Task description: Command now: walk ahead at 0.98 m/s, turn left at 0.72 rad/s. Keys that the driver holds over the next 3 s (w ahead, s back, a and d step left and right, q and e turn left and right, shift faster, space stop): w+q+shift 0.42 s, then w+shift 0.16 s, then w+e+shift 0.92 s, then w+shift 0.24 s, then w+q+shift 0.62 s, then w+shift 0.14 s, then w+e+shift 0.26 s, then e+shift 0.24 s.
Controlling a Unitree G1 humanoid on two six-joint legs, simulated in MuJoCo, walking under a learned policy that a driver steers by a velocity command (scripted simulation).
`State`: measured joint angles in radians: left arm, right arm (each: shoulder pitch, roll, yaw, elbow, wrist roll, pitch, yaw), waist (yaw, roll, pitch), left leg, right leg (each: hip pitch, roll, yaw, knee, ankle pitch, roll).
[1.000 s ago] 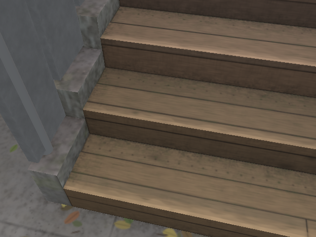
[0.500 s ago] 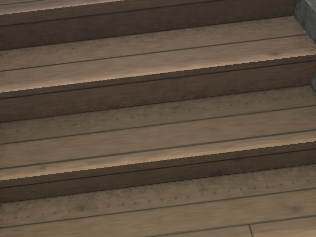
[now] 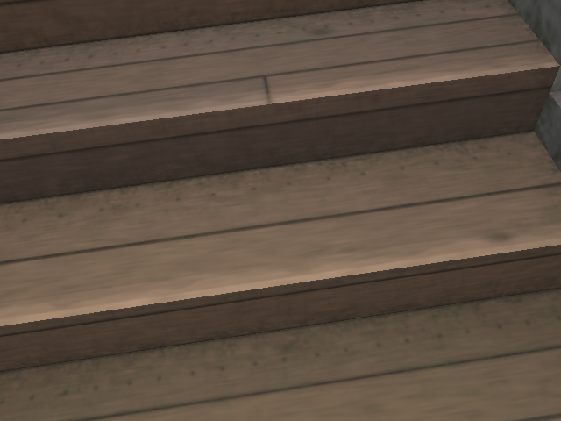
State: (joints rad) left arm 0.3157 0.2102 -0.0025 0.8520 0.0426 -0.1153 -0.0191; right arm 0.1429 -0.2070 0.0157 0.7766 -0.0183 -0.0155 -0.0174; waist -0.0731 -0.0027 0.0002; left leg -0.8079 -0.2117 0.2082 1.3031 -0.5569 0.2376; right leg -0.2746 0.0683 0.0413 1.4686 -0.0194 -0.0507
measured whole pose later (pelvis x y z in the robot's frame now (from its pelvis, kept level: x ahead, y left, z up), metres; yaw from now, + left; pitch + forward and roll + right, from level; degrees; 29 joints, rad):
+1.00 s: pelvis +0.79 +0.20 +0.47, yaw +19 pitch +3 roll -2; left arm -0.13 0.06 -0.03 0.52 -0.02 -0.04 0.02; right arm 0.55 -0.21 -0.02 1.10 -0.01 -0.12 0.02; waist 0.01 0.02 -0.06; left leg 0.00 0.04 0.21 0.25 -0.27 0.02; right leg -1.36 0.06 -0.05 1.99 -0.28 -0.20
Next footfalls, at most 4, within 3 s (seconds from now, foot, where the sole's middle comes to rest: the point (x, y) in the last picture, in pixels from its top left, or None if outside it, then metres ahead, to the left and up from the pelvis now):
0.30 right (366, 368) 0.47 -0.13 -0.48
0.68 left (142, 240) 0.69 0.26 -0.31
1.10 right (157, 72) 0.99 0.22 -0.15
1.44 left None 1.28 0.41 0.01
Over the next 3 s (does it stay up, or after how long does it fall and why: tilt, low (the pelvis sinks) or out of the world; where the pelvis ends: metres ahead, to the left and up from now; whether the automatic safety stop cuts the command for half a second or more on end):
stays up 2.38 0.34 1.41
